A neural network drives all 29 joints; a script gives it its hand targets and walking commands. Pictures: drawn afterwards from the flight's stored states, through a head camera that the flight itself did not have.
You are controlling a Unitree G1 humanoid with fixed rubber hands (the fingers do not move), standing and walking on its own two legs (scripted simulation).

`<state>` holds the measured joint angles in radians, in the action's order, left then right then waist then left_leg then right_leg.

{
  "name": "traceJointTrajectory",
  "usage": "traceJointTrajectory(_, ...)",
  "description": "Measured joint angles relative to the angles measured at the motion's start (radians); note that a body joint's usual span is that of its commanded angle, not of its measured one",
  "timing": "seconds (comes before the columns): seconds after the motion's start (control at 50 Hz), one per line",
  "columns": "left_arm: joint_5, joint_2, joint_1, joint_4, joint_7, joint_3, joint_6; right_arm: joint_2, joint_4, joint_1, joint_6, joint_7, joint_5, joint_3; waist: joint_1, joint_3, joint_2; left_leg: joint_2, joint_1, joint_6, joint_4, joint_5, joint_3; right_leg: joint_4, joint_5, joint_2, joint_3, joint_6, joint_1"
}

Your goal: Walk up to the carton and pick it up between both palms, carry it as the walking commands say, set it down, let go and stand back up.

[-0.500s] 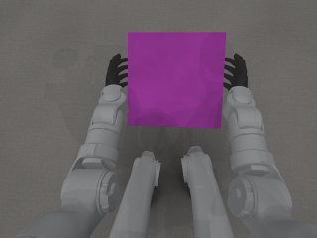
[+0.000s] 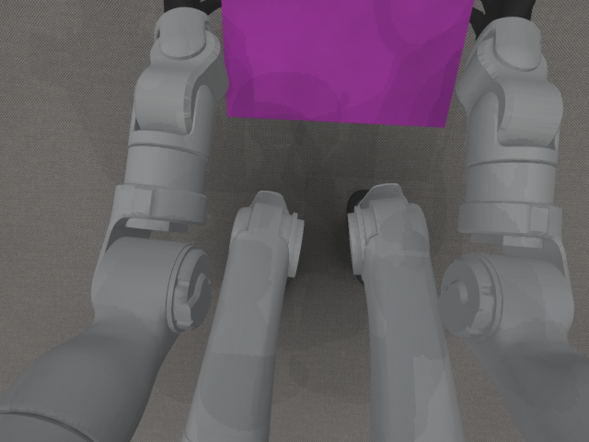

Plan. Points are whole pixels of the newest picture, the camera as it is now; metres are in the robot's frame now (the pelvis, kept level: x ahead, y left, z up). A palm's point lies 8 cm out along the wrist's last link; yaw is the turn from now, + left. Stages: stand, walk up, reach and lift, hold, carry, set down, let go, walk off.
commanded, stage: set down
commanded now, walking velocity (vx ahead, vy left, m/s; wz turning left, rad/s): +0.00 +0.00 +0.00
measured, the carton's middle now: (339, 5) +0.55 -0.03 -0.19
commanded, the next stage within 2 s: none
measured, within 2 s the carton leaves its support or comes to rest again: neither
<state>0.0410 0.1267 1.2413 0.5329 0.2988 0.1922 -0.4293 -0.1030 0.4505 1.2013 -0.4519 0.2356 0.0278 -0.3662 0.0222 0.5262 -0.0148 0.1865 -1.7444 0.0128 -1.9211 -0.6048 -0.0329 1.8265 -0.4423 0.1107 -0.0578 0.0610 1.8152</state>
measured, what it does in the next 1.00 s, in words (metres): lowers itself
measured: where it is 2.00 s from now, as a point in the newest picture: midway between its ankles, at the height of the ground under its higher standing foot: (317, 267)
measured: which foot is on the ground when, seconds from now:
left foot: down 0.00-1.00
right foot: down 0.00-1.00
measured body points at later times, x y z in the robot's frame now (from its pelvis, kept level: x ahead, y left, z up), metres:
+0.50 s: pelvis +0.00 -0.01 -0.06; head +0.38 -0.03 +0.17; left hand +0.57 +0.11 -0.22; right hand +0.55 -0.19 -0.22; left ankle +0.11 +0.10 -0.44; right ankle +0.16 -0.12 -0.44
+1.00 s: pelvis +0.02 -0.01 -0.09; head +0.40 +0.00 +0.13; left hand +0.58 +0.12 -0.29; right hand +0.58 -0.19 -0.27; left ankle +0.11 +0.10 -0.44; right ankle +0.16 -0.12 -0.44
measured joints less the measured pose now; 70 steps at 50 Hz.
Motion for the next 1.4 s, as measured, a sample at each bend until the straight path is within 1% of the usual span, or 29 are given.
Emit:
traceJointTrajectory(0.06, -0.045, -0.006, 0.087, 0.124, -0.018, 0.047, 0.029, -0.014, 0.105, 0.075, 0.021, -0.012, 0.040, -0.040, -0.002, -0.002, -0.004, -0.001, -0.012, 0.005, -0.004, 0.012, 0.003, 0.005, 0.013, -0.001, -0.001, -0.003, 0.012)
traceJointTrajectory(0.1, -0.070, -0.001, 0.128, 0.172, -0.029, 0.073, 0.044, -0.023, 0.155, 0.120, 0.033, -0.013, 0.061, -0.050, 0.001, -0.003, -0.002, -0.003, -0.028, 0.007, -0.007, 0.020, 0.007, 0.010, 0.022, 0.001, -0.004, -0.003, 0.030)
traceJointTrajectory(0.16, -0.093, 0.011, 0.172, 0.212, -0.041, 0.097, 0.065, -0.031, 0.205, 0.178, 0.051, -0.015, 0.084, -0.058, 0.008, -0.003, 0.002, -0.006, -0.063, 0.011, -0.020, 0.028, 0.013, 0.024, 0.033, 0.004, -0.006, -0.005, 0.067)
traceJointTrajectory(0.22, -0.099, 0.025, 0.197, 0.219, -0.048, 0.103, 0.075, -0.037, 0.222, 0.211, 0.065, -0.010, 0.078, -0.057, 0.013, -0.002, 0.007, -0.011, -0.103, 0.015, -0.044, 0.028, 0.020, 0.050, 0.038, 0.009, -0.007, -0.006, 0.112)
traceJointTrajectory(0.26, -0.110, 0.029, 0.216, 0.243, -0.057, 0.118, 0.083, -0.039, 0.241, 0.228, 0.070, -0.005, 0.076, -0.060, 0.014, -0.002, 0.010, -0.013, -0.131, 0.018, -0.064, 0.024, 0.024, 0.071, 0.039, 0.011, -0.007, -0.008, 0.143)
traceJointTrajectory(0.34, -0.092, 0.040, 0.219, 0.243, -0.057, 0.108, 0.078, -0.049, 0.229, 0.225, 0.058, 0.012, 0.048, -0.029, 0.013, 0.000, 0.013, -0.019, -0.184, 0.023, -0.103, 0.013, 0.032, 0.113, 0.035, 0.016, -0.005, -0.011, 0.205)
traceJointTrajectory(0.42, -0.033, 0.060, 0.188, 0.187, -0.040, 0.056, 0.060, -0.055, 0.180, 0.195, 0.047, 0.038, -0.012, 0.016, 0.016, 0.003, 0.019, -0.021, -0.226, 0.027, -0.137, -0.001, 0.036, 0.150, 0.026, 0.016, -0.002, -0.017, 0.253)
traceJointTrajectory(0.44, -0.025, 0.064, 0.186, 0.183, -0.037, 0.049, 0.057, -0.059, 0.183, 0.192, 0.049, 0.046, -0.028, 0.030, 0.016, 0.003, 0.023, -0.022, -0.233, 0.028, -0.144, -0.005, 0.038, 0.158, 0.024, 0.018, -0.002, -0.019, 0.262)
traceJointTrajectory(0.5, -0.008, 0.082, 0.191, 0.194, -0.036, 0.028, 0.050, -0.076, 0.194, 0.199, 0.039, 0.071, -0.066, 0.070, 0.020, 0.003, 0.034, -0.026, -0.246, 0.028, -0.163, -0.017, 0.044, 0.180, 0.016, 0.020, -0.002, -0.021, 0.280)
traceJointTrajectory(0.54, -0.008, 0.087, 0.202, 0.218, -0.038, 0.025, 0.059, -0.084, 0.206, 0.212, 0.034, 0.074, -0.073, 0.078, 0.019, 0.003, 0.031, -0.026, -0.253, 0.027, -0.175, -0.023, 0.043, 0.190, 0.010, 0.018, 0.002, -0.022, 0.287)
traceJointTrajectory(0.62, -0.024, 0.092, 0.238, 0.266, -0.034, 0.027, 0.074, -0.097, 0.281, 0.258, 0.064, 0.067, -0.062, 0.070, 0.014, 0.001, 0.028, -0.028, -0.265, 0.024, -0.193, -0.034, 0.042, 0.206, 0.000, 0.016, 0.007, -0.023, 0.300)
traceJointTrajectory(0.68, -0.010, 0.097, 0.247, 0.284, -0.026, 0.014, 0.095, -0.108, 0.298, 0.270, 0.078, 0.065, -0.059, 0.082, 0.012, 0.001, 0.023, -0.025, -0.272, 0.023, -0.208, -0.043, 0.045, 0.223, -0.011, 0.010, 0.009, -0.024, 0.307)
traceJointTrajectory(0.76, -0.031, 0.090, 0.265, 0.329, -0.033, 0.045, 0.120, -0.103, 0.361, 0.295, 0.115, 0.050, -0.028, 0.053, 0.016, -0.001, 0.021, -0.017, -0.289, 0.021, -0.229, -0.052, 0.046, 0.247, -0.027, -0.002, 0.013, -0.026, 0.321)
traceJointTrajectory(0.82, -0.007, 0.092, 0.251, 0.327, -0.014, 0.014, 0.123, -0.114, 0.371, 0.281, 0.128, 0.044, -0.043, 0.071, 0.017, 0.000, 0.026, -0.013, -0.298, 0.020, -0.247, -0.061, 0.043, 0.264, -0.040, -0.010, 0.020, -0.029, 0.327)
traceJointTrajectory(0.86, -0.007, 0.090, 0.250, 0.353, -0.019, 0.016, 0.135, -0.123, 0.390, 0.281, 0.131, 0.025, -0.049, 0.070, 0.020, 0.000, 0.030, -0.011, -0.306, 0.018, -0.260, -0.068, 0.042, 0.276, -0.048, -0.014, 0.024, -0.029, 0.332)
traceJointTrajectory(0.92, -0.004, 0.092, 0.239, 0.360, -0.035, 0.008, 0.141, -0.134, 0.415, 0.279, 0.142, -0.013, -0.050, 0.060, 0.024, 0.000, 0.039, -0.008, -0.319, 0.015, -0.279, -0.075, 0.038, 0.291, -0.058, -0.022, 0.032, -0.029, 0.341)
traceJointTrajectory(0.98, 0.011, 0.107, 0.232, 0.364, -0.072, -0.025, 0.150, -0.151, 0.416, 0.270, 0.152, -0.034, -0.067, 0.067, 0.023, 0.000, 0.046, -0.008, -0.332, 0.011, -0.296, -0.081, 0.031, 0.300, -0.066, -0.027, 0.044, -0.028, 0.348)
traceJointTrajectory(1.02, 0.010, 0.115, 0.245, 0.394, -0.094, -0.038, 0.158, -0.159, 0.450, 0.278, 0.171, -0.044, -0.073, 0.054, 0.021, 0.000, 0.050, -0.007, -0.342, 0.008, -0.306, -0.084, 0.026, 0.305, -0.070, -0.031, 0.051, -0.027, 0.353)
traceJointTrajectory(1.08, 0.011, 0.123, 0.261, 0.419, -0.103, -0.060, 0.154, -0.167, 0.486, 0.278, 0.192, -0.059, -0.082, 0.044, 0.011, -0.001, 0.052, -0.014, -0.348, 0.000, -0.325, -0.097, 0.025, 0.316, -0.079, -0.033, 0.059, -0.026, 0.358)
traceJointTrajectory(1.14, 0.017, 0.127, 0.269, 0.439, -0.098, -0.076, 0.157, -0.178, 0.513, 0.279, 0.206, -0.074, -0.091, 0.059, 0.005, -0.001, 0.042, -0.017, -0.350, -0.008, -0.343, -0.114, 0.029, 0.333, -0.095, -0.036, 0.060, -0.024, 0.359)
traceJointTrajectory(1.18, 0.032, 0.131, 0.271, 0.450, -0.096, -0.091, 0.165, -0.186, 0.527, 0.281, 0.215, -0.078, -0.095, 0.070, 0.003, -0.001, 0.032, -0.015, -0.351, -0.013, -0.354, -0.124, 0.033, 0.345, -0.109, -0.040, 0.059, -0.022, 0.360)
traceJointTrajectory(1.28, 0.088, 0.139, 0.271, 0.454, -0.098, -0.144, 0.174, -0.202, 0.534, 0.279, 0.223, -0.060, -0.109, 0.088, 0.003, -0.001, 0.016, -0.012, -0.353, -0.020, -0.371, -0.141, 0.042, 0.370, -0.134, -0.048, 0.056, -0.021, 0.361)
traceJointTrajectory(1.34, 0.119, 0.143, 0.269, 0.455, -0.091, -0.165, 0.182, -0.206, 0.545, 0.272, 0.235, -0.059, -0.120, 0.097, 0.008, -0.001, 0.015, -0.013, -0.355, -0.019, -0.377, -0.144, 0.043, 0.379, -0.139, -0.051, 0.057, -0.025, 0.362)
traceJointTrajectory(1.4, 0.118, 0.143, 0.272, 0.475, -0.090, -0.161, 0.198, -0.206, 0.548, 0.261, 0.240, -0.065, -0.141, 0.107, 0.015, -0.001, 0.022, -0.015, -0.356, -0.016, -0.383, -0.143, 0.042, 0.385, -0.138, -0.052, 0.061, -0.030, 0.364)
